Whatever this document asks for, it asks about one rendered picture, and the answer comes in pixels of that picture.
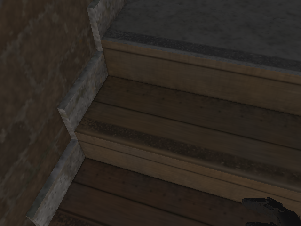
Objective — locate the robot right hand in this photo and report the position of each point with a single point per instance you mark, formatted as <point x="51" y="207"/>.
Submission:
<point x="272" y="209"/>

